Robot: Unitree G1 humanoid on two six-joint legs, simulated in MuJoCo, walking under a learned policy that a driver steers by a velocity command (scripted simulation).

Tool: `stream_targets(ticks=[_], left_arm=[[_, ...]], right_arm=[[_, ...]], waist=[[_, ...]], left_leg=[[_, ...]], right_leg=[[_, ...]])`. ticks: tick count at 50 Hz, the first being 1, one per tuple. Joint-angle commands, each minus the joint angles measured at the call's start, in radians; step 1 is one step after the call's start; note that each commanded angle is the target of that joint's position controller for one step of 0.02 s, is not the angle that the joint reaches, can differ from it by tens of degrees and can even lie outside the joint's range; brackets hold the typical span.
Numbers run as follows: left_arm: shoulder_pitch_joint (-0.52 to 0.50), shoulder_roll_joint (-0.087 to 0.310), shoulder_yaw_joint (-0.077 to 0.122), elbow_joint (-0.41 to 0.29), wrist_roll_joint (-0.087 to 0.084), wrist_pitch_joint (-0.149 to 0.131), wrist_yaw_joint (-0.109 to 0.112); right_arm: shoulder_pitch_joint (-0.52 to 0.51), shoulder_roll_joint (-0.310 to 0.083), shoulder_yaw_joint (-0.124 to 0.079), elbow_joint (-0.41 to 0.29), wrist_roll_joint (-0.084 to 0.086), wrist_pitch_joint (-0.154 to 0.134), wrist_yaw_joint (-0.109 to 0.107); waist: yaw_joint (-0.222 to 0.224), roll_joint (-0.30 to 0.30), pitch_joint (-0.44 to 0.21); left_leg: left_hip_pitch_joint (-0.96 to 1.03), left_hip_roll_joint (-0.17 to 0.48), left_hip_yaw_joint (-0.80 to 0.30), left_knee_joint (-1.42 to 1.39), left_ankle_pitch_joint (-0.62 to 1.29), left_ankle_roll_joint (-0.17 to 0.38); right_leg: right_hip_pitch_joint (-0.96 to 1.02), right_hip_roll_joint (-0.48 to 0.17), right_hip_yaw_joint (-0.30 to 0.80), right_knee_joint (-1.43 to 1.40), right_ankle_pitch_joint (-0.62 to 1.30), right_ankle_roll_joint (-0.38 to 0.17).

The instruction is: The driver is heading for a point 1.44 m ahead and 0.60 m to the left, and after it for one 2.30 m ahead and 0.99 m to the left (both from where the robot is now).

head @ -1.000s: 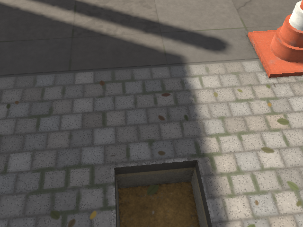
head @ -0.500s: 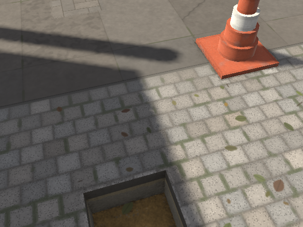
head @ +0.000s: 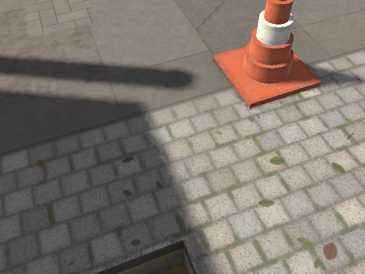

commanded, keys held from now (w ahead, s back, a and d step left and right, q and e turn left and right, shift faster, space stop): w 0.30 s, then w+q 0.70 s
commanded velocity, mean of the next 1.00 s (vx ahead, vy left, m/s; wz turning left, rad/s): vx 0.49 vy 0.00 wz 0.28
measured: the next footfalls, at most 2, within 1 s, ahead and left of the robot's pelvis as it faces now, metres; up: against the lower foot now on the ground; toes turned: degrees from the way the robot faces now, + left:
left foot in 0.56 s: +0.64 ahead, +0.25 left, +0.00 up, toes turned +5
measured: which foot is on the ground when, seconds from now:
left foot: up 0.00-0.54, down 0.56-1.00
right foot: down 0.00-0.60, up 0.62-1.00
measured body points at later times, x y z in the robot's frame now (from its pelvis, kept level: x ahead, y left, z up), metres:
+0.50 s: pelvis +0.30 +0.05 -0.04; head +0.34 +0.05 +0.41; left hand +0.22 +0.33 -0.16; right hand +0.54 -0.19 -0.11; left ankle +0.53 +0.24 -0.68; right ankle +0.05 -0.11 -0.73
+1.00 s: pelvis +0.67 +0.15 +0.02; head +0.69 +0.16 +0.47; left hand +0.81 +0.43 -0.06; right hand +0.83 -0.09 -0.09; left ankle +0.60 +0.25 -0.73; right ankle +0.93 +0.07 -0.67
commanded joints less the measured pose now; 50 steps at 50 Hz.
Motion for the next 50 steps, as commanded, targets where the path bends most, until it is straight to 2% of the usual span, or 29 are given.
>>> stream_targets(ticks=[1, 3, 5, 7, 8, 9, 10, 13, 16, 20, 22, 23, 24, 25, 26, 28, 29, 30, 31, 32, 34, 36, 38, 39, 40, 43, 46, 48, 50], left_arm=[[0.199, 0.128, 0.038, -0.006, 0.004, -0.006, 0.000], [0.150, 0.088, 0.027, -0.001, 0.001, -0.007, 0.003], [0.155, 0.122, 0.039, 0.015, 0.015, -0.012, 0.019], [0.179, 0.172, 0.055, 0.033, 0.036, -0.032, 0.026], [0.190, 0.161, 0.052, 0.044, 0.027, -0.039, 0.028], [0.227, 0.142, 0.044, 0.064, 0.006, -0.044, 0.043], [0.260, 0.142, 0.045, 0.081, 0.000, -0.046, 0.056], [0.275, 0.146, 0.048, 0.095, 0.012, -0.027, 0.104], [0.354, 0.159, 0.051, 0.109, 0.009, -0.022, 0.122], [0.455, 0.130, 0.053, 0.147, -0.002, -0.008, 0.122], [0.452, 0.103, 0.048, 0.167, 0.007, 0.001, 0.133], [0.474, 0.110, 0.047, 0.164, 0.005, 0.013, 0.133], [0.439, 0.130, 0.048, 0.164, -0.010, 0.021, 0.140], [0.423, 0.158, 0.055, 0.135, -0.011, 0.031, 0.121], [0.426, 0.230, 0.072, 0.157, -0.029, 0.017, 0.114], [0.326, 0.269, 0.079, 0.147, 0.005, 0.007, 0.076], [0.335, 0.224, 0.070, 0.130, -0.015, -0.007, 0.067], [0.457, 0.076, 0.016, 0.088, -0.002, -0.028, 0.039], [0.490, 0.049, 0.004, 0.131, -0.011, -0.057, 0.027], [0.407, 0.054, 0.011, 0.103, -0.022, -0.065, 0.025], [0.265, 0.048, 0.009, 0.050, -0.004, -0.064, 0.035], [0.220, 0.031, 0.013, 0.042, -0.007, -0.052, 0.029], [0.218, 0.005, 0.003, 0.021, -0.007, -0.042, 0.022], [0.215, 0.007, -0.010, -0.003, -0.007, -0.032, 0.031], [0.190, 0.044, -0.001, -0.003, -0.002, -0.024, 0.041], [0.031, 0.067, -0.008, -0.047, 0.055, -0.041, 0.051], [-0.111, 0.011, -0.030, -0.057, 0.028, -0.050, 0.040], [-0.121, 0.030, -0.021, -0.054, 0.006, -0.052, 0.031], [-0.130, 0.072, -0.007, -0.046, 0.010, -0.052, 0.026]], right_arm=[[-0.077, -0.152, -0.032, -0.124, 0.022, -0.042, 0.011], [-0.115, -0.116, -0.036, -0.133, -0.001, -0.025, 0.015], [-0.090, -0.039, -0.016, -0.126, -0.031, -0.014, 0.015], [-0.084, -0.050, -0.024, -0.114, -0.037, -0.015, 0.022], [-0.102, -0.058, -0.026, -0.121, -0.034, -0.014, 0.021], [-0.223, -0.099, -0.048, -0.158, -0.006, -0.017, 0.020], [-0.283, -0.094, -0.043, -0.175, -0.002, -0.021, 0.020], [-0.359, -0.046, -0.031, -0.190, -0.038, -0.029, 0.043], [-0.378, -0.051, -0.032, -0.199, -0.002, 0.005, 0.055], [-0.526, -0.065, -0.027, -0.269, 0.022, -0.001, 0.054], [-0.551, -0.050, -0.022, -0.308, 0.022, -0.013, 0.053], [-0.607, -0.022, -0.012, -0.347, 0.028, -0.027, 0.050], [-0.585, 0.032, 0.017, -0.372, 0.008, -0.039, 0.070], [-0.565, 0.071, 0.042, -0.340, -0.002, -0.035, 0.088], [-0.535, 0.112, 0.049, -0.337, -0.001, -0.032, 0.092], [-0.088, -0.107, -0.046, -0.225, -0.004, 0.004, 0.067], [0.061, -0.168, -0.075, -0.178, -0.010, 0.022, 0.045], [0.171, -0.283, -0.102, -0.127, -0.045, 0.005, 0.035], [0.150, -0.261, -0.096, -0.119, -0.053, 0.003, 0.035], [0.100, -0.207, -0.082, -0.132, -0.047, -0.004, 0.036], [-0.024, -0.135, -0.063, -0.142, -0.034, -0.020, 0.044], [-0.082, -0.038, -0.041, -0.125, -0.045, -0.024, 0.022], [-0.106, 0.008, -0.023, -0.138, -0.043, -0.021, -0.001], [-0.162, -0.029, -0.027, -0.159, -0.023, -0.018, -0.005], [-0.181, -0.010, -0.020, -0.175, -0.012, -0.022, -0.009], [-0.143, -0.031, -0.026, -0.180, -0.023, -0.047, -0.018], [-0.085, -0.071, -0.049, -0.170, -0.001, -0.051, -0.016], [-0.057, -0.098, -0.062, -0.165, 0.010, -0.052, -0.019], [-0.045, -0.087, -0.059, -0.150, 0.020, -0.035, -0.016]], waist=[[0.108, -0.193, -0.088], [0.077, -0.123, -0.013], [0.048, -0.106, -0.043], [0.037, -0.068, -0.060], [0.039, -0.062, -0.051], [0.046, -0.093, 0.008], [0.066, -0.113, 0.030], [0.065, -0.101, 0.046], [0.073, -0.135, 0.090], [0.149, -0.134, 0.227], [0.144, -0.125, 0.254], [0.176, -0.101, 0.244], [0.148, -0.073, 0.178], [0.169, 0.042, 0.131], [0.131, -0.085, 0.122], [-0.106, -0.224, -0.080], [-0.170, -0.228, -0.164], [-0.102, 0.067, -0.365], [-0.045, 0.115, -0.608], [-0.045, 0.054, -0.533], [-0.009, -0.065, -0.314], [0.052, 0.053, -0.221], [0.097, 0.038, -0.152], [0.146, 0.023, -0.083], [0.143, 0.041, -0.030], [0.073, 0.064, 0.000], [-0.002, 0.055, 0.003], [-0.006, 0.059, 0.007], [-0.003, 0.063, 0.002]], left_leg=[[-0.517, 0.040, -0.039, 0.359, 0.081, 0.060], [-0.493, 0.076, -0.045, 0.238, 0.165, 0.052], [-0.403, 0.052, 0.003, 0.216, 0.181, 0.011], [-0.405, 0.039, 0.002, 0.270, 0.286, -0.024], [-0.454, 0.043, -0.012, 0.267, 0.316, -0.030], [-0.577, 0.057, -0.089, 0.192, 0.328, -0.015], [-0.655, 0.054, -0.092, 0.137, 0.356, -0.014], [-0.554, 0.020, -0.044, -0.110, 0.740, -0.037], [-0.746, 0.037, -0.103, 0.077, 0.559, -0.023], [-1.119, 0.006, -0.177, 0.180, 0.252, 0.000], [-1.152, 0.017, -0.184, 0.112, 0.258, -0.013], [-1.119, -0.013, -0.067, 0.000, 0.304, -0.039], [-0.880, 0.049, -0.067, -0.165, 0.552, -0.029], [-0.523, -0.035, 0.142, -0.359, 0.654, -0.046], [-0.307, -0.029, 0.067, -0.348, 0.682, -0.030], [0.074, -0.176, 0.197, -0.081, 0.374, 0.075], [0.289, -0.181, 0.143, -0.144, 0.381, 0.137], [0.683, 0.123, -0.399, -0.156, 0.289, 0.355], [0.657, 0.195, -0.744, -0.381, 0.119, 0.336], [0.540, 0.181, -0.716, -0.416, 0.105, 0.272], [0.252, 0.120, -0.628, -0.436, 0.166, 0.232], [0.028, 0.053, -0.567, -0.469, 0.165, 0.255], [-0.079, 0.086, -0.554, -0.541, 0.141, 0.282], [-0.158, 0.076, -0.478, -0.605, 0.074, 0.276], [-0.223, 0.062, -0.437, -0.651, 0.080, 0.270], [-0.220, 0.016, -0.322, -0.688, 0.354, 0.290], [-0.213, -0.007, -0.248, -0.720, 0.273, 0.247], [-0.160, 0.037, -0.292, -0.710, 0.159, 0.224], [-0.077, 0.055, -0.313, -0.658, 0.159, 0.189]], right_leg=[[0.461, -0.314, 0.496, -0.342, -0.167, -0.234], [0.359, -0.260, 0.366, -0.371, 0.009, -0.201], [0.287, -0.244, 0.271, -0.369, 0.272, -0.215], [0.288, -0.267, 0.225, -0.338, 0.454, -0.232], [0.304, -0.272, 0.215, -0.329, 0.484, -0.227], [0.380, -0.272, 0.229, -0.355, 0.318, -0.172], [0.434, -0.273, 0.239, -0.342, 0.271, -0.156], [0.288, -0.208, 0.153, -0.268, 0.108, -0.144], [0.352, -0.324, 0.277, -0.233, 0.021, -0.191], [0.612, -0.406, 0.238, -0.257, 0.117, -0.117], [0.634, -0.389, 0.147, -0.256, 0.233, -0.053], [0.646, -0.332, 0.083, -0.291, 0.267, -0.029], [0.571, -0.333, 0.014, -0.336, 0.270, 0.006], [0.374, -0.249, -0.078, -0.493, 0.155, -0.044], [0.352, -0.311, -0.042, -0.522, 0.317, -0.049], [0.350, -0.276, -0.132, -0.132, 1.020, -0.041], [0.236, -0.207, -0.152, 0.135, 1.065, 0.010], [-0.159, -0.068, -0.067, 0.727, 0.479, 0.094], [-0.071, 0.038, 0.143, 0.899, -0.231, 0.071], [-0.102, -0.011, 0.203, 0.951, -0.221, 0.032], [-0.161, -0.058, 0.199, 0.897, -0.132, -0.023], [-0.141, -0.060, 0.200, 1.059, -0.103, -0.036], [-0.252, -0.072, 0.196, 1.150, -0.132, -0.027], [-0.272, -0.120, 0.189, 0.932, -0.114, -0.010], [-0.259, -0.140, 0.175, 0.778, -0.098, 0.001], [-0.275, -0.134, 0.110, 0.468, 0.099, 0.043], [-0.134, -0.067, 0.041, 0.105, 0.259, 0.058], [-0.087, -0.063, 0.083, -0.003, 0.352, 0.060], [-0.057, -0.060, 0.106, -0.056, 0.359, 0.059]])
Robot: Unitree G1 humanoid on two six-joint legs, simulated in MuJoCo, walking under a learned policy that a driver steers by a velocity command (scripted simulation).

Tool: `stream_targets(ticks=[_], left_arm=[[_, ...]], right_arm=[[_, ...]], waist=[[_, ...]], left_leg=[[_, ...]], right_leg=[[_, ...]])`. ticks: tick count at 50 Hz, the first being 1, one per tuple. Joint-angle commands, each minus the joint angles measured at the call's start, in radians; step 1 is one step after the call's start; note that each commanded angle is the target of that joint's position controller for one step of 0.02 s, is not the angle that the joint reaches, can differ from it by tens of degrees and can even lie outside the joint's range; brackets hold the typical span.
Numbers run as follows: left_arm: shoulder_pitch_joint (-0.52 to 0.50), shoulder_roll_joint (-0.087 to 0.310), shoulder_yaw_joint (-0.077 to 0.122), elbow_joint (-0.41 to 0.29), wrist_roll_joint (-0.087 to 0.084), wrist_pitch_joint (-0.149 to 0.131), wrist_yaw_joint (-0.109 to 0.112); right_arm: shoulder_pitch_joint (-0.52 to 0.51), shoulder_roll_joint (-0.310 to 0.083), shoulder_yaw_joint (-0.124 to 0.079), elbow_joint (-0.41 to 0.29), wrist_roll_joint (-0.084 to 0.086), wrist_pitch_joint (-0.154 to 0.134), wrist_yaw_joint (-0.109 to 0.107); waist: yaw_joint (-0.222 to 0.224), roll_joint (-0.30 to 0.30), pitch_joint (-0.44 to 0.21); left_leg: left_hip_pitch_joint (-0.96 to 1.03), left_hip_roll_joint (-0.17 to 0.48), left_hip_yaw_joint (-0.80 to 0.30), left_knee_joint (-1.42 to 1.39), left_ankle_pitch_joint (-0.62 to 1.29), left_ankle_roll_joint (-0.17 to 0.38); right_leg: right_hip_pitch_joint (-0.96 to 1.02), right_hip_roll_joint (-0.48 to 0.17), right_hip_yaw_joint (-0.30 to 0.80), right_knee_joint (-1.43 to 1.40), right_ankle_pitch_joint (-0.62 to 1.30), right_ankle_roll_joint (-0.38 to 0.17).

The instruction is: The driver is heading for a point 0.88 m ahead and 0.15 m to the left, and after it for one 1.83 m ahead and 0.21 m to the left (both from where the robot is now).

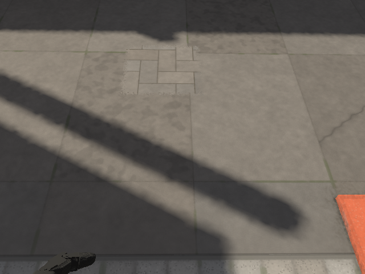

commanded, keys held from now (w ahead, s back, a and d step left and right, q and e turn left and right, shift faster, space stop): w+q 0.86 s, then w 0.14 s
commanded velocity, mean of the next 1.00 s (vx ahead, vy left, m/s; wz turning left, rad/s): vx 0.50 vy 0.00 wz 0.57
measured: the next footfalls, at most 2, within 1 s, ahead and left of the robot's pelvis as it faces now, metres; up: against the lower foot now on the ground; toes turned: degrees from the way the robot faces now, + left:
right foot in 0.10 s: +0.26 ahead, -0.15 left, +0.00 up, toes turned +6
left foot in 0.66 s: +0.51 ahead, +0.13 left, +0.00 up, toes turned +26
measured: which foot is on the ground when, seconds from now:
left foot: down 0.00-0.10, up 0.12-0.64, down 0.66-1.00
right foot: up 0.00-0.08, down 0.10-0.68, up 0.70-1.00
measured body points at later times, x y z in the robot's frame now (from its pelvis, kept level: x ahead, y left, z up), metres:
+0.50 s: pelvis +0.29 -0.05 -0.01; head +0.31 -0.05 +0.44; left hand +0.20 +0.21 -0.13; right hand +0.56 -0.22 -0.08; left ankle +0.41 +0.14 -0.68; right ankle +0.22 -0.16 -0.75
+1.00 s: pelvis +0.54 +0.08 +0.00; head +0.56 +0.11 +0.45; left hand +0.58 +0.41 -0.09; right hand +0.76 -0.12 -0.10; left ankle +0.47 +0.11 -0.75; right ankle +0.81 +0.01 -0.68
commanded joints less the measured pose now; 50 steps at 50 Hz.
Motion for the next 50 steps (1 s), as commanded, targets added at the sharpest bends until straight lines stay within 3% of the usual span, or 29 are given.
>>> stream_targets(ticks=[1, 3, 4, 5, 6, 7, 8, 9, 10, 12, 13, 16, 20, 23, 27, 30, 32, 33, 34, 35, 36, 37, 38, 39, 40, 42, 44, 47, 50], left_arm=[[-0.019, 0.138, 0.054, -0.044, -0.014, -0.011, -0.011], [0.054, 0.144, 0.065, -0.022, -0.015, -0.016, -0.018], [0.127, 0.155, 0.078, 0.001, -0.009, -0.018, -0.015], [0.227, 0.187, 0.086, 0.011, 0.007, -0.022, -0.012], [0.265, 0.257, 0.096, 0.002, 0.019, -0.016, -0.009], [0.314, 0.279, 0.107, 0.032, 0.007, -0.004, -0.011], [0.271, 0.201, 0.087, 0.020, 0.004, -0.004, -0.007], [0.218, 0.169, 0.073, 0.021, 0.008, -0.001, 0.003], [0.198, 0.148, 0.063, 0.021, 0.022, 0.001, 0.007], [0.200, 0.126, 0.059, 0.045, 0.023, -0.003, 0.017], [0.212, 0.118, 0.061, 0.057, 0.015, -0.008, 0.019], [0.247, 0.137, 0.072, 0.090, 0.008, -0.012, 0.022], [0.239, 0.161, 0.082, 0.100, 0.014, 0.002, 0.024], [0.244, 0.181, 0.085, 0.116, 0.013, 0.008, 0.021], [0.317, 0.200, 0.090, 0.162, -0.001, 0.030, 0.017], [0.304, 0.251, 0.104, 0.163, -0.016, 0.047, 0.024], [0.277, 0.276, 0.115, 0.149, -0.027, 0.059, 0.031], [0.246, 0.266, 0.111, 0.132, -0.032, 0.058, 0.033], [0.296, 0.147, 0.077, 0.109, 0.021, 0.050, 0.025], [0.340, 0.115, 0.053, 0.050, 0.013, 0.018, 0.009], [0.197, 0.200, 0.073, 0.026, -0.017, -0.010, -0.004], [0.136, 0.198, 0.071, -0.009, -0.035, -0.024, -0.010], [0.141, 0.178, 0.068, 0.005, -0.018, -0.027, -0.002], [0.166, 0.187, 0.074, 0.014, 0.003, -0.020, 0.003], [0.190, 0.190, 0.077, 0.020, 0.010, -0.008, 0.002], [0.194, 0.169, 0.073, 0.021, 0.022, 0.011, 0.004], [0.139, 0.141, 0.066, 0.004, 0.029, 0.023, 0.009], [0.033, 0.108, 0.051, -0.014, 0.026, 0.020, 0.003], [-0.070, 0.093, 0.042, -0.035, 0.011, 0.006, -0.011]], right_arm=[[0.020, -0.162, -0.047, -0.034, 0.007, 0.015, 0.002], [0.019, -0.154, -0.047, -0.048, -0.003, 0.039, 0.005], [0.028, -0.132, -0.038, -0.055, -0.012, 0.046, 0.009], [0.051, -0.066, -0.011, -0.067, -0.027, 0.048, 0.019], [0.152, 0.009, 0.015, -0.084, -0.037, 0.044, 0.023], [0.190, -0.055, 0.012, -0.112, 0.004, 0.040, 0.019], [0.106, -0.134, -0.002, -0.111, 0.006, 0.044, 0.010], [0.019, -0.160, -0.012, -0.127, -0.002, 0.048, 0.007], [-0.030, -0.169, -0.017, -0.130, -0.010, 0.049, 0.005], [-0.048, -0.154, -0.025, -0.146, 0.002, 0.053, 0.013], [-0.050, -0.148, -0.028, -0.146, 0.003, 0.057, 0.017], [-0.091, -0.101, -0.020, -0.170, -0.005, 0.065, 0.018], [-0.156, -0.086, -0.020, -0.195, -0.002, 0.070, 0.022], [-0.240, -0.068, -0.010, -0.210, -0.007, 0.064, 0.041], [-0.355, -0.051, 0.000, -0.243, -0.002, 0.054, 0.073], [-0.319, -0.099, -0.022, -0.249, -0.011, 0.060, 0.083], [-0.132, -0.170, -0.058, -0.210, -0.011, 0.074, 0.076], [0.043, -0.217, -0.087, -0.165, -0.009, 0.081, 0.058], [0.096, -0.277, -0.093, -0.142, -0.003, 0.091, 0.034], [0.043, -0.317, -0.086, -0.189, -0.012, 0.068, 0.037], [0.052, -0.223, -0.065, -0.183, -0.013, 0.054, 0.045], [0.013, -0.203, -0.055, -0.171, -0.017, 0.040, 0.048], [-0.044, -0.194, -0.052, -0.172, -0.016, 0.031, 0.051], [-0.091, -0.176, -0.045, -0.179, -0.021, 0.027, 0.048], [-0.112, -0.169, -0.041, -0.185, -0.033, 0.024, 0.043], [-0.109, -0.172, -0.040, -0.165, -0.028, 0.018, 0.032], [-0.074, -0.185, -0.041, -0.140, -0.027, 0.017, 0.017], [-0.025, -0.181, -0.035, -0.102, -0.026, 0.023, 0.003], [0.034, -0.191, -0.033, -0.064, -0.023, 0.024, 0.001]], waist=[[0.033, 0.160, -0.002], [0.072, 0.152, -0.012], [0.107, 0.131, -0.048], [0.148, 0.042, -0.160], [0.098, -0.195, -0.242], [0.079, -0.362, -0.263], [0.114, -0.188, -0.160], [0.123, -0.117, -0.076], [0.126, -0.059, -0.044], [0.112, -0.095, -0.019], [0.119, -0.107, -0.009], [0.119, -0.057, 0.019], [0.126, -0.020, 0.052], [0.157, -0.005, 0.095], [0.188, 0.011, 0.136], [0.121, -0.038, 0.061], [0.005, -0.063, -0.054], [-0.094, -0.025, -0.131], [-0.041, 0.199, -0.202], [0.035, 0.309, -0.356], [-0.041, 0.150, -0.310], [-0.009, 0.105, -0.164], [0.046, 0.008, -0.087], [0.081, 0.018, -0.056], [0.108, 0.045, -0.048], [0.119, 0.051, -0.044], [0.102, 0.061, -0.022], [0.050, 0.093, -0.013], [-0.002, 0.108, 0.006]], left_leg=[[-0.090, 0.239, -0.157, -0.061, -0.056, 0.135], [-0.053, 0.236, -0.172, 0.056, -0.037, 0.104], [-0.063, 0.195, -0.156, 0.183, -0.001, 0.080], [-0.152, 0.133, -0.094, 0.442, -0.081, 0.050], [-0.388, 0.011, 0.026, 0.748, -0.369, -0.006], [-0.625, 0.042, 0.086, 0.980, -0.347, -0.028], [-0.650, 0.099, 0.063, 1.083, -0.231, -0.037], [-0.643, 0.130, 0.092, 1.080, -0.144, -0.044], [-0.605, 0.154, 0.082, 1.032, -0.090, -0.043], [-0.550, 0.179, 0.078, 0.948, -0.037, -0.043], [-0.553, 0.182, 0.098, 0.918, -0.038, -0.044], [-0.616, 0.188, 0.120, 0.861, -0.021, -0.043], [-0.666, 0.200, 0.127, 0.685, 0.122, -0.070], [-0.598, 0.199, 0.204, 0.497, 0.245, -0.057], [-0.572, 0.179, 0.285, 0.342, 0.244, -0.011], [-0.440, 0.101, 0.347, 0.313, 0.121, 0.046], [-0.202, 0.044, 0.356, 0.291, 0.063, 0.097], [0.069, 0.038, 0.309, 0.199, 0.132, 0.138], [0.363, 0.236, 0.015, 0.239, 0.215, 0.190], [0.569, 0.449, -0.572, 0.077, -0.067, 0.404], [0.502, 0.428, -0.530, -0.023, -0.137, 0.343], [0.351, 0.395, -0.392, -0.050, -0.088, 0.300], [0.203, 0.349, -0.291, -0.057, 0.035, 0.266], [0.105, 0.311, -0.221, -0.066, 0.134, 0.250], [0.032, 0.290, -0.188, -0.084, 0.191, 0.243], [-0.052, 0.268, -0.131, -0.104, 0.275, 0.249], [-0.097, 0.245, -0.071, -0.110, 0.330, 0.246], [-0.109, 0.196, 0.013, -0.098, 0.316, 0.191], [-0.107, 0.203, 0.015, -0.097, 0.206, 0.162]], right_leg=[[0.243, 0.007, 0.017, -0.075, 0.029, 0.002], [0.321, 0.015, 0.000, -0.109, -0.067, -0.016], [0.431, 0.026, -0.022, -0.129, -0.138, -0.028], [0.640, -0.086, 0.078, -0.097, -0.237, -0.066], [0.872, -0.265, 0.384, -0.143, -0.355, -0.146], [0.920, -0.396, 0.777, -0.307, -0.704, -0.219], [0.816, -0.362, 0.713, -0.354, -0.775, -0.188], [0.707, -0.311, 0.515, -0.345, -0.631, -0.152], [0.633, -0.256, 0.372, -0.344, -0.486, -0.141], [0.601, -0.194, 0.193, -0.364, -0.319, -0.128], [0.610, -0.179, 0.132, -0.375, -0.261, -0.132], [0.639, -0.191, 0.050, -0.389, -0.116, -0.162], [0.666, -0.195, -0.057, -0.418, -0.022, -0.172], [0.646, -0.168, -0.162, -0.441, 0.000, -0.152], [0.728, -0.194, -0.236, -0.415, 0.164, -0.142], [0.805, -0.210, -0.282, -0.261, 0.664, -0.128], [0.776, -0.204, -0.294, -0.002, 0.819, -0.115], [0.625, -0.164, -0.309, 0.233, 0.677, -0.084], [0.311, -0.064, -0.285, 0.550, -0.249, -0.054], [-0.019, 0.118, -0.093, 0.841, -0.718, -0.023], [-0.114, 0.060, 0.033, 0.850, -0.623, -0.033], [-0.129, 0.026, 0.019, 0.767, -0.509, -0.045], [-0.080, -0.014, 0.015, 0.681, -0.437, -0.035], [-0.027, -0.038, 0.019, 0.612, -0.399, -0.017], [0.027, -0.054, 0.024, 0.584, -0.373, -0.003], [0.057, -0.059, 0.001, 0.514, -0.346, 0.034], [0.036, -0.050, -0.018, 0.420, -0.265, 0.063], [0.062, -0.029, -0.033, 0.196, -0.048, 0.071], [0.128, 0.005, -0.046, 0.039, 0.091, 0.056]])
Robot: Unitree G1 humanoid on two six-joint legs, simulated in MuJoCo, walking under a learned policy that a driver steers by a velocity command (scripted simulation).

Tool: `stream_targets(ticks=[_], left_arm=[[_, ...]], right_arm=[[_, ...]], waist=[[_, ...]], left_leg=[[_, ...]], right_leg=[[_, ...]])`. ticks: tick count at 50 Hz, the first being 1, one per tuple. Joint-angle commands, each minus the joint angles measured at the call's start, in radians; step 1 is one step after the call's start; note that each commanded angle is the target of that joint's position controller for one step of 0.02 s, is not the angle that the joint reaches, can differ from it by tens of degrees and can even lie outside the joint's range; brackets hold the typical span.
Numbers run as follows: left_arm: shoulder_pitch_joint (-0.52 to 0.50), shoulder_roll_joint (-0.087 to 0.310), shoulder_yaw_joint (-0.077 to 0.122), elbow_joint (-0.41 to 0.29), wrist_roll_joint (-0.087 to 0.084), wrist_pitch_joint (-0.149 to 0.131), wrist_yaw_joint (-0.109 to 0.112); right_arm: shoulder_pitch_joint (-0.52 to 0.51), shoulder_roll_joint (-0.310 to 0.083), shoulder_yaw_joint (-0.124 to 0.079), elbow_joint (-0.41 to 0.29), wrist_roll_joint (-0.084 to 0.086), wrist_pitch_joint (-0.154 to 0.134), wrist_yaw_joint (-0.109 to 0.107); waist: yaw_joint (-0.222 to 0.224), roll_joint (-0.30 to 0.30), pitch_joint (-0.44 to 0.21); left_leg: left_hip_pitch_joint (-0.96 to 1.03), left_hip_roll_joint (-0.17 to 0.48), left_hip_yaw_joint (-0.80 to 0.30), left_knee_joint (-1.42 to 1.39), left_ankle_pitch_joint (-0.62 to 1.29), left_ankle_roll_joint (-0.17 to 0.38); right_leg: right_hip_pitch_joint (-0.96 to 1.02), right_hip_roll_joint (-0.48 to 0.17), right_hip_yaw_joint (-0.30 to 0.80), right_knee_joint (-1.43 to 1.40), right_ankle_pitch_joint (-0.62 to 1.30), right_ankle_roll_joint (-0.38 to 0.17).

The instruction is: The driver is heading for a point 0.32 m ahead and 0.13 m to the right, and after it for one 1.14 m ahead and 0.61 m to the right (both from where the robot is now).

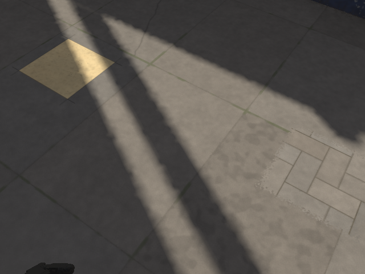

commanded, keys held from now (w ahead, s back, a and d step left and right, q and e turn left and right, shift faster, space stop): no key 0.14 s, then e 0.86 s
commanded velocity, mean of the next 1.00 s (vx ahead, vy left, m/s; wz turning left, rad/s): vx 0.12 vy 0.00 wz -0.30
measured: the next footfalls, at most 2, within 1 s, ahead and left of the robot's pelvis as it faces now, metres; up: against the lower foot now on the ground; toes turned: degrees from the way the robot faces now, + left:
right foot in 0.16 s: +0.29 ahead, -0.15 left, +0.00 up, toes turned +2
left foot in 0.56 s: +0.28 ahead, +0.08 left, +0.00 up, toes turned -12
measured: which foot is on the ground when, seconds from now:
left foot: down 0.00-0.18, up 0.20-0.54, down 0.56-0.98, up 1.00-1.00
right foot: up 0.00-0.14, down 0.16-0.56, up 0.58-0.96, down 0.98-1.00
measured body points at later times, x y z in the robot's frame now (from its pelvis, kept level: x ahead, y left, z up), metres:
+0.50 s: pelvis +0.18 -0.04 -0.01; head +0.22 -0.04 +0.44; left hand +0.31 +0.24 -0.12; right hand +0.32 -0.32 -0.11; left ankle +0.24 +0.10 -0.73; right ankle +0.25 -0.15 -0.75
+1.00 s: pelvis +0.19 -0.05 -0.02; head +0.22 -0.07 +0.43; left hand +0.46 +0.14 -0.10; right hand +0.22 -0.37 -0.12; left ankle +0.24 +0.09 -0.74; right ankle +0.15 -0.15 -0.75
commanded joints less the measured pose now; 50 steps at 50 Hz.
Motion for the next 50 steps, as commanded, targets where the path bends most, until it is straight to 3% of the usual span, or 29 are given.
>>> stream_targets(ticks=[1, 3, 5, 7, 8, 9, 10, 11, 12, 13, 15, 17, 20, 24, 27, 28, 29, 30, 31, 33, 34, 37, 40, 43, 46, 48, 49, 50], left_arm=[[-0.108, 0.047, 0.004, -0.079, -0.009, -0.023, -0.013], [-0.135, 0.064, 0.010, -0.094, -0.001, -0.035, -0.024], [-0.103, 0.082, 0.021, -0.088, 0.005, -0.041, -0.033], [0.021, 0.102, 0.034, -0.055, 0.016, -0.046, -0.031], [0.120, 0.147, 0.042, -0.039, 0.027, -0.051, -0.027], [0.218, 0.199, 0.049, -0.025, 0.046, -0.043, -0.023], [0.281, 0.128, 0.038, 0.017, 0.010, -0.025, -0.031], [0.245, 0.109, 0.031, 0.002, -0.022, -0.007, -0.033], [0.159, 0.096, 0.027, -0.017, -0.025, 0.011, -0.029], [0.095, 0.087, 0.020, -0.029, -0.021, 0.024, -0.026], [0.038, 0.121, 0.033, -0.042, -0.009, 0.045, -0.018], [0.026, 0.137, 0.046, -0.050, -0.001, 0.058, -0.012], [0.041, 0.152, 0.062, -0.053, -0.018, 0.075, 0.002], [0.052, 0.154, 0.069, -0.056, -0.027, 0.103, 0.016], [0.054, 0.135, 0.066, -0.060, -0.035, 0.120, 0.024], [0.083, 0.098, 0.054, -0.060, -0.032, 0.119, 0.023], [0.087, 0.049, 0.044, -0.090, -0.032, 0.112, 0.021], [0.099, 0.115, 0.063, -0.089, -0.022, 0.101, 0.021], [0.135, 0.160, 0.083, -0.066, -0.030, 0.104, 0.020], [0.188, 0.148, 0.090, -0.025, -0.029, 0.131, 0.031], [0.186, 0.126, 0.086, -0.027, -0.030, 0.141, 0.032], [0.109, 0.082, 0.069, -0.078, -0.041, 0.146, 0.024], [0.065, 0.058, 0.054, -0.115, -0.037, 0.145, 0.008], [0.062, 0.069, 0.054, -0.135, -0.035, 0.149, -0.005], [0.090, 0.079, 0.062, -0.141, -0.036, 0.158, -0.016], [0.158, 0.096, 0.076, -0.120, -0.031, 0.159, -0.014], [0.191, 0.174, 0.099, -0.122, -0.032, 0.156, -0.001], [0.181, 0.294, 0.120, -0.152, -0.015, 0.148, 0.010]], right_arm=[[0.035, -0.165, -0.042, -0.024, 0.004, -0.012, -0.010], [0.059, -0.160, -0.040, 0.000, 0.003, 0.000, -0.016], [0.061, -0.155, -0.039, 0.012, -0.004, 0.012, -0.022], [0.014, -0.147, -0.036, 0.004, -0.002, 0.018, -0.024], [0.007, -0.118, -0.024, -0.014, -0.015, 0.014, -0.025], [0.136, -0.069, -0.006, -0.005, -0.018, 0.005, -0.023], [0.230, -0.087, -0.002, 0.031, -0.018, 0.002, -0.013], [0.163, -0.167, -0.021, 0.021, -0.006, 0.010, -0.009], [0.049, -0.173, -0.024, -0.004, -0.002, 0.023, -0.014], [-0.026, -0.163, -0.025, -0.024, -0.010, 0.035, -0.019], [-0.036, -0.120, -0.022, -0.037, -0.013, 0.059, -0.034], [-0.005, -0.078, -0.012, -0.025, -0.018, 0.061, -0.045], [-0.032, -0.086, -0.014, -0.028, -0.020, 0.060, -0.049], [-0.113, -0.089, -0.018, -0.061, -0.016, 0.053, -0.038], [-0.082, -0.097, -0.028, -0.059, -0.015, 0.031, -0.028], [-0.053, -0.154, -0.044, -0.065, -0.027, 0.028, -0.034], [-0.078, -0.241, -0.065, -0.071, -0.055, 0.039, -0.039], [-0.101, -0.210, -0.060, -0.084, -0.075, 0.035, -0.036], [-0.156, -0.153, -0.042, -0.103, -0.066, 0.029, -0.039], [-0.240, -0.109, -0.030, -0.116, -0.032, 0.023, -0.041], [-0.241, -0.104, -0.026, -0.113, -0.027, 0.024, -0.042], [-0.193, -0.113, -0.032, -0.094, -0.033, 0.038, -0.048], [-0.173, -0.148, -0.048, -0.081, -0.030, 0.051, -0.050], [-0.180, -0.182, -0.063, -0.074, -0.020, 0.057, -0.038], [-0.196, -0.193, -0.070, -0.062, 0.004, 0.054, -0.029], [-0.172, -0.166, -0.067, -0.037, 0.020, 0.049, -0.027], [-0.135, -0.122, -0.056, -0.031, -0.006, 0.046, -0.023], [-0.178, -0.073, -0.034, -0.094, -0.054, 0.042, -0.023]], waist=[[-0.027, 0.110, 0.001], [-0.035, 0.120, 0.002], [-0.015, 0.145, -0.029], [0.061, 0.155, -0.091], [0.102, 0.111, -0.198], [0.089, -0.088, -0.366], [0.091, -0.230, -0.498], [0.107, -0.132, -0.434], [0.105, -0.057, -0.301], [0.093, -0.008, -0.185], [0.043, -0.038, -0.098], [0.029, -0.094, -0.111], [0.043, -0.096, -0.174], [0.063, -0.107, -0.137], [0.029, -0.099, -0.121], [0.029, -0.021, -0.137], [0.064, 0.251, -0.106], [0.053, 0.295, -0.111], [0.075, 0.219, -0.104], [0.099, 0.165, -0.078], [0.090, 0.169, -0.069], [0.047, 0.185, -0.072], [0.020, 0.205, -0.102], [0.018, 0.221, -0.116], [0.043, 0.225, -0.114], [0.079, 0.178, -0.121], [0.069, 0.000, -0.138], [0.059, -0.291, -0.118]], left_leg=[[-0.090, 0.222, -0.122, -0.082, 0.243, 0.114], [-0.007, 0.242, -0.143, -0.005, 0.355, 0.100], [0.066, 0.262, -0.175, 0.080, 0.452, 0.077], [0.079, 0.224, -0.164, 0.221, 0.619, 0.034], [0.009, 0.170, -0.122, 0.385, 0.544, -0.011], [-0.274, 0.066, -0.061, 0.729, 0.140, -0.093], [-0.396, 0.025, -0.044, 0.919, -0.445, -0.143], [-0.450, 0.078, -0.064, 0.983, -0.427, -0.153], [-0.492, 0.114, -0.024, 0.976, -0.369, -0.162], [-0.506, 0.132, 0.003, 0.913, -0.331, -0.165], [-0.401, 0.150, 0.026, 0.735, -0.280, -0.160], [-0.304, 0.118, 0.060, 0.607, -0.257, -0.167], [-0.245, 0.107, 0.044, 0.495, -0.130, -0.163], [-0.215, 0.090, 0.035, 0.358, -0.075, -0.149], [-0.072, 0.099, 0.046, 0.112, 0.035, -0.108], [0.019, 0.237, -0.058, 0.036, 0.018, -0.056], [0.022, 0.442, -0.300, -0.045, 0.054, 0.069], [-0.051, 0.538, -0.397, -0.069, 0.148, 0.164], [-0.068, 0.498, -0.322, -0.054, 0.187, 0.156], [-0.045, 0.397, -0.155, -0.020, 0.219, 0.085], [-0.044, 0.384, -0.106, -0.012, 0.295, 0.086], [0.017, 0.369, -0.020, -0.008, 0.361, 0.105], [0.053, 0.398, 0.015, 0.007, 0.375, 0.118], [0.032, 0.428, 0.040, 0.020, 0.419, 0.125], [0.031, 0.444, 0.060, 0.073, 0.424, 0.097], [-0.050, 0.399, 0.133, 0.188, 0.317, 0.007], [-0.226, 0.323, 0.228, 0.382, 0.092, -0.088], [-0.543, 0.163, 0.252, 0.636, -0.419, -0.190]], right_leg=[[0.138, 0.059, -0.055, -0.129, 0.130, -0.012], [0.125, 0.082, -0.057, -0.192, 0.104, -0.041], [0.160, 0.102, -0.055, -0.227, 0.039, -0.073], [0.327, 0.125, -0.089, -0.300, 0.089, -0.118], [0.535, 0.033, -0.027, -0.254, 0.402, -0.168], [0.917, -0.205, 0.240, -0.169, 0.742, -0.344], [1.039, -0.315, 0.454, -0.203, 0.763, -0.453], [0.963, -0.270, 0.452, -0.252, 0.504, -0.417], [0.830, -0.213, 0.374, -0.290, 0.317, -0.368], [0.673, -0.170, 0.316, -0.337, 0.215, -0.343], [0.450, -0.099, 0.251, -0.405, 0.081, -0.301], [0.371, -0.057, 0.202, -0.425, 0.108, -0.303], [0.373, -0.056, 0.220, -0.425, -0.007, -0.303], [0.342, -0.039, 0.294, -0.427, -0.274, -0.277], [0.296, 0.012, 0.315, -0.356, -0.318, -0.216], [0.225, 0.058, 0.270, -0.253, -0.424, -0.162], [0.063, 0.207, 0.065, -0.028, -0.571, -0.099], [0.061, 0.186, 0.019, 0.228, -0.640, -0.058], [0.070, 0.163, 0.043, 0.348, -0.592, -0.040], [0.042, 0.144, 0.023, 0.452, -0.488, -0.001], [0.032, 0.137, 0.012, 0.488, -0.461, 0.017], [0.027, 0.115, -0.042, 0.387, -0.408, 0.048], [0.107, 0.084, -0.073, 0.228, -0.427, 0.046], [0.219, 0.088, -0.124, 0.100, -0.440, 0.021], [0.305, 0.100, -0.153, -0.072, -0.376, -0.027], [0.479, 0.134, -0.152, -0.296, -0.177, -0.090], [0.653, 0.016, 0.032, -0.341, 0.110, -0.147], [0.740, -0.249, 0.402, -0.330, 0.429, -0.346]])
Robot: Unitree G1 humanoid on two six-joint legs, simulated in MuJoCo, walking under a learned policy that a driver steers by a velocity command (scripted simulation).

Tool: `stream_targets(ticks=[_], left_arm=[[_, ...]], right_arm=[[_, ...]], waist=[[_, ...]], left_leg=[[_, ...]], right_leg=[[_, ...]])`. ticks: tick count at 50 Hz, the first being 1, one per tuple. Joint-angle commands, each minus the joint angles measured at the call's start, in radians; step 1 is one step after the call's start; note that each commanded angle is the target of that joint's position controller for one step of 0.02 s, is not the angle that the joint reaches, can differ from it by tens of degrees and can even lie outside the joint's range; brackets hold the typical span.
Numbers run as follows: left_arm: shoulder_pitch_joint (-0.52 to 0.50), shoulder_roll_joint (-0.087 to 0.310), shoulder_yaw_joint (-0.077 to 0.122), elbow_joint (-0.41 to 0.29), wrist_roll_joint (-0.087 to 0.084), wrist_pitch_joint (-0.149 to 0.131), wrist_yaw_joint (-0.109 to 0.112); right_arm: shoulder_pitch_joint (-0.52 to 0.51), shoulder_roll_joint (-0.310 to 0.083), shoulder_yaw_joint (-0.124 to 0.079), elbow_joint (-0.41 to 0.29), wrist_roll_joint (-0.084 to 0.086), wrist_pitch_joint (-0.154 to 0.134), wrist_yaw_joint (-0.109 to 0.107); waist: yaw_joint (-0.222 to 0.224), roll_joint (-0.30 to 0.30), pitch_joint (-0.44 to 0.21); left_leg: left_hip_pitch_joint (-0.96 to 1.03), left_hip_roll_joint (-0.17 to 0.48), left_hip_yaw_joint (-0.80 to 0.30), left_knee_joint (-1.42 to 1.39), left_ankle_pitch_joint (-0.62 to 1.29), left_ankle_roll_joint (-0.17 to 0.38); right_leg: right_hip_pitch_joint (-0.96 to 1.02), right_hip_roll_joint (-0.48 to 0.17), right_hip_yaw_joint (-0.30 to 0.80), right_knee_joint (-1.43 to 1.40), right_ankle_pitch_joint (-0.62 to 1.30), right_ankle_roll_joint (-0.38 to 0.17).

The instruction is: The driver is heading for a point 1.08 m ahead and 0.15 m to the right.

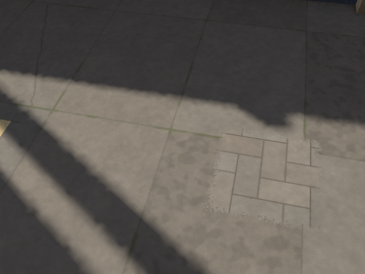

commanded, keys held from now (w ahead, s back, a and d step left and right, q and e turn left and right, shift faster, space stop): e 0.54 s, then no key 0.46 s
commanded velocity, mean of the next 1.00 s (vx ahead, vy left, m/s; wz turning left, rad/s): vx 0.00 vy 0.00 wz -0.44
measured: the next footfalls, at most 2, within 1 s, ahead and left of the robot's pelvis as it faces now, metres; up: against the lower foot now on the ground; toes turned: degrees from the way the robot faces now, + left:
left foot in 0.42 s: +0.09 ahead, +0.11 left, +0.00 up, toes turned -21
right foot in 0.80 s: -0.04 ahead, -0.12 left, +0.00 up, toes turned -23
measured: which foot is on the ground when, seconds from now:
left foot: up 0.00-0.40, down 0.42-0.80, up 0.82-1.00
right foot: down 0.00-0.42, up 0.44-0.78, down 0.80-1.00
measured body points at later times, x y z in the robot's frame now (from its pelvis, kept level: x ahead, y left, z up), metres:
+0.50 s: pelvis +0.00 +0.02 +0.01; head +0.04 +0.03 +0.46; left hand +0.25 +0.25 -0.09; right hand +0.07 -0.30 -0.07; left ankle +0.05 +0.13 -0.73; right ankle -0.03 -0.10 -0.69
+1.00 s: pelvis -0.02 -0.01 +0.01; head -0.01 -0.03 +0.46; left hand +0.23 +0.13 -0.08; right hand -0.03 -0.32 -0.11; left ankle +0.04 +0.13 -0.71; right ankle -0.07 -0.11 -0.73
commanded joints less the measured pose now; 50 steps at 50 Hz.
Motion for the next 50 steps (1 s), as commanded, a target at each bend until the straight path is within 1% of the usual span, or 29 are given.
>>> stream_targets(ticks=[1, 2, 3, 4, 5, 7, 11, 16, 18, 20, 21, 22, 23, 24, 25, 26, 27, 30, 33, 34, 37, 39, 40, 41, 42, 43, 44, 46, 50], left_arm=[[0.141, 0.245, 0.068, -0.067, 0.046, -0.036, 0.010], [0.100, 0.217, 0.055, -0.058, 0.045, -0.054, 0.010], [0.041, 0.196, 0.051, -0.059, 0.027, -0.062, 0.016], [-0.001, 0.169, 0.041, -0.066, 0.008, -0.060, 0.022], [-0.024, 0.160, 0.034, -0.069, 0.003, -0.056, 0.029], [-0.024, 0.157, 0.031, -0.070, 0.010, -0.049, 0.038], [-0.002, 0.178, 0.040, -0.064, 0.005, -0.041, 0.049], [-0.016, 0.194, 0.047, -0.070, 0.005, -0.031, 0.038], [-0.027, 0.193, 0.047, -0.073, -0.002, -0.027, 0.034], [-0.058, 0.180, 0.043, -0.079, -0.016, -0.021, 0.039], [-0.033, 0.151, 0.035, -0.078, -0.014, -0.022, 0.042], [0.023, 0.094, 0.020, -0.084, -0.003, -0.026, 0.039], [0.015, 0.157, 0.041, -0.090, -0.005, -0.034, 0.042], [0.046, 0.224, 0.065, -0.066, 0.002, -0.036, 0.043], [0.057, 0.225, 0.073, -0.044, -0.003, -0.030, 0.042], [0.073, 0.196, 0.069, -0.025, -0.004, -0.018, 0.045], [0.071, 0.173, 0.063, -0.024, -0.005, -0.009, 0.043], [0.008, 0.106, 0.038, -0.054, -0.009, -0.014, 0.038], [-0.013, 0.070, 0.015, -0.067, 0.006, -0.020, 0.031], [-0.017, 0.064, 0.009, -0.070, 0.008, -0.021, 0.027], [0.024, 0.081, 0.012, -0.052, 0.004, -0.020, 0.020], [0.085, 0.078, 0.012, -0.022, 0.011, -0.022, 0.015], [0.093, 0.114, 0.015, -0.030, 0.017, -0.023, 0.021], [0.099, 0.195, 0.025, -0.050, 0.026, -0.020, 0.035], [0.049, 0.139, 0.007, -0.045, 0.049, -0.034, 0.025], [0.000, 0.098, -0.005, -0.057, 0.054, -0.052, 0.017], [-0.014, 0.077, -0.013, -0.041, 0.055, -0.066, 0.017], [-0.033, 0.095, -0.011, -0.025, 0.039, -0.082, 0.019], [-0.053, 0.061, -0.023, 0.001, 0.032, -0.079, 0.021]], right_arm=[[-0.091, -0.093, -0.023, -0.112, -0.030, -0.021, -0.008], [-0.095, -0.112, -0.030, -0.108, -0.005, -0.016, -0.011], [-0.074, -0.113, -0.035, -0.088, 0.000, -0.011, -0.018], [-0.063, -0.123, -0.039, -0.078, -0.010, -0.008, -0.026], [-0.047, -0.122, -0.042, -0.071, -0.015, -0.007, -0.028], [-0.020, -0.099, -0.036, -0.061, -0.009, -0.012, -0.022], [-0.062, -0.069, -0.021, -0.067, -0.003, -0.017, -0.014], [-0.067, -0.086, -0.025, -0.074, 0.008, -0.031, 0.005], [-0.050, -0.090, -0.028, -0.074, 0.012, -0.041, 0.013], [0.008, -0.089, -0.034, -0.056, 0.011, -0.050, 0.018], [0.032, -0.128, -0.045, -0.052, 0.001, -0.051, 0.015], [0.008, -0.212, -0.059, -0.067, -0.019, -0.043, 0.006], [0.009, -0.203, -0.059, -0.067, -0.047, -0.042, 0.011], [-0.027, -0.151, -0.041, -0.085, -0.039, -0.045, 0.010], [-0.068, -0.111, -0.030, -0.091, -0.028, -0.042, 0.004], [-0.095, -0.094, -0.024, -0.098, -0.013, -0.038, -0.002], [-0.099, -0.087, -0.019, -0.098, -0.004, -0.035, -0.007], [-0.036, -0.101, -0.019, -0.079, -0.014, -0.020, -0.016], [-0.033, -0.129, -0.025, -0.070, -0.008, -0.012, -0.010], [-0.037, -0.142, -0.028, -0.067, -0.003, -0.009, -0.004], [-0.029, -0.155, -0.027, -0.049, 0.014, -0.003, 0.007], [-0.012, -0.126, -0.012, -0.025, 0.031, -0.006, 0.010], [0.035, -0.093, 0.001, -0.008, 0.015, -0.016, 0.015], [0.061, -0.031, 0.025, -0.023, -0.039, -0.029, 0.027], [-0.014, -0.049, 0.021, -0.043, -0.023, -0.027, 0.014], [-0.043, -0.096, 0.010, -0.040, -0.010, -0.020, 0.006], [-0.052, -0.092, 0.008, -0.033, -0.006, -0.015, 0.003], [-0.021, -0.098, 0.001, -0.006, -0.011, -0.001, -0.004], [0.026, -0.052, 0.016, 0.030, 0.000, -0.004, 0.004]], waist=[[0.110, -0.242, -0.196], [0.078, -0.191, -0.161], [0.047, -0.151, -0.131], [0.031, -0.138, -0.117], [0.014, -0.145, -0.121], [0.003, -0.149, -0.145], [0.030, -0.161, -0.137], [0.041, -0.196, -0.117], [0.033, -0.201, -0.122], [-0.011, -0.188, -0.130], [-0.006, -0.135, -0.150], [0.053, 0.122, -0.158], [0.033, 0.249, -0.121], [0.041, 0.155, -0.108], [0.056, 0.114, -0.092], [0.060, 0.101, -0.075], [0.047, 0.106, -0.059], [0.002, 0.127, -0.070], [-0.013, 0.147, -0.110], [-0.016, 0.158, -0.113], [-0.005, 0.163, -0.115], [0.033, 0.129, -0.104], [0.020, 0.052, -0.133], [-0.023, -0.210, -0.176], [0.014, -0.273, -0.144], [0.020, -0.212, -0.094], [0.018, -0.216, -0.084], [0.016, -0.201, -0.065], [0.002, -0.158, -0.087]], left_leg=[[-0.363, -0.105, -0.158, 0.494, -0.326, -0.041], [-0.374, -0.088, -0.192, 0.543, -0.250, -0.026], [-0.379, -0.079, -0.202, 0.525, -0.162, -0.018], [-0.382, -0.076, -0.210, 0.496, -0.099, -0.020], [-0.336, -0.088, -0.205, 0.498, -0.050, -0.027], [-0.289, -0.114, -0.196, 0.459, 0.009, -0.037], [-0.236, -0.135, -0.209, 0.229, 0.049, -0.046], [-0.109, -0.167, -0.219, 0.053, 0.012, -0.029], [-0.064, -0.175, -0.221, -0.040, 0.020, -0.015], [0.066, -0.170, -0.204, -0.258, 0.176, 0.011], [0.183, -0.075, -0.263, -0.305, 0.268, 0.045], [0.276, 0.138, -0.478, -0.327, 0.436, 0.153], [0.218, 0.272, -0.648, -0.359, 0.540, 0.312], [0.187, 0.275, -0.592, -0.355, 0.517, 0.334], [0.168, 0.207, -0.491, -0.343, 0.460, 0.290], [0.168, 0.148, -0.410, -0.336, 0.408, 0.254], [0.175, 0.132, -0.367, -0.336, 0.416, 0.248], [0.222, 0.102, -0.299, -0.337, 0.463, 0.268], [0.249, 0.120, -0.272, -0.314, 0.509, 0.280], [0.233, 0.125, -0.265, -0.311, 0.526, 0.282], [0.210, 0.133, -0.270, -0.279, 0.543, 0.277], [0.136, 0.100, -0.239, -0.230, 0.480, 0.212], [0.050, 0.063, -0.204, -0.180, 0.356, 0.130], [-0.086, -0.037, -0.104, -0.012, 0.014, 0.033], [-0.064, -0.060, -0.139, 0.007, -0.178, -0.001], [-0.053, -0.049, -0.152, 0.059, -0.156, -0.014], [-0.068, -0.052, -0.161, 0.070, -0.124, -0.016], [-0.073, -0.045, -0.183, 0.099, -0.089, -0.031], [0.033, -0.057, -0.156, -0.018, 0.004, -0.041]], right_leg=[[0.305, -0.401, 0.537, -0.200, 0.691, -0.358], [0.273, -0.344, 0.444, -0.205, 0.614, -0.318], [0.243, -0.282, 0.382, -0.204, 0.529, -0.259], [0.226, -0.254, 0.360, -0.204, 0.502, -0.225], [0.186, -0.229, 0.336, -0.204, 0.529, -0.216], [0.170, -0.202, 0.320, -0.205, 0.515, -0.214], [0.168, -0.181, 0.364, -0.195, 0.367, -0.206], [0.101, -0.173, 0.482, -0.184, 0.283, -0.210], [0.114, -0.165, 0.533, -0.162, 0.313, -0.200], [0.085, -0.119, 0.535, -0.114, 0.292, -0.152], [0.011, -0.074, 0.498, -0.052, 0.157, -0.101], [-0.143, 0.056, 0.329, 0.150, -0.154, -0.032], [-0.266, 0.123, 0.205, 0.371, -0.389, 0.021], [-0.273, 0.061, 0.208, 0.543, -0.342, 0.052], [-0.277, 0.048, 0.194, 0.604, -0.276, 0.069], [-0.290, 0.042, 0.180, 0.646, -0.220, 0.089], [-0.314, 0.036, 0.168, 0.672, -0.176, 0.105], [-0.296, 0.030, 0.112, 0.548, -0.148, 0.125], [-0.187, 0.000, 0.079, 0.343, -0.187, 0.119], [-0.137, -0.005, 0.059, 0.274, -0.195, 0.112], [-0.016, 0.007, 0.016, 0.058, -0.102, 0.086], [0.150, 0.021, 0.003, -0.223, 0.123, 0.035], [0.284, -0.054, 0.108, -0.238, 0.262, 0.004], [0.384, -0.268, 0.340, -0.192, 0.576, -0.073], [0.182, -0.334, 0.389, -0.219, 0.450, -0.214], [0.148, -0.282, 0.360, -0.248, 0.334, -0.221], [0.149, -0.249, 0.330, -0.254, 0.292, -0.194], [0.153, -0.230, 0.304, -0.241, 0.357, -0.175], [0.136, -0.185, 0.235, -0.193, 0.439, -0.163]])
